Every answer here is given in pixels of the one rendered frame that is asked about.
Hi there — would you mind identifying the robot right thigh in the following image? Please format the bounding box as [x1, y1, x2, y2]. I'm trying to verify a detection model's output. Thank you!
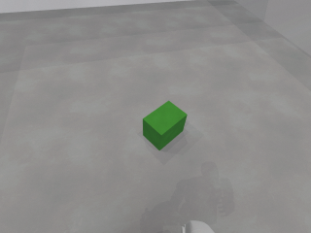
[181, 220, 215, 233]

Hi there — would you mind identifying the carton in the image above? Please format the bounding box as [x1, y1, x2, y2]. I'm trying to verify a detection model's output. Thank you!
[143, 101, 188, 150]

